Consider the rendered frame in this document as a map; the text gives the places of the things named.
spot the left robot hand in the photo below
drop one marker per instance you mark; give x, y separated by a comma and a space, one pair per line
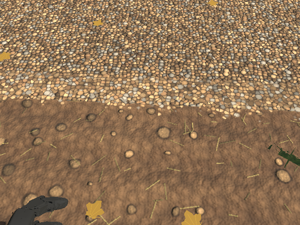
35, 208

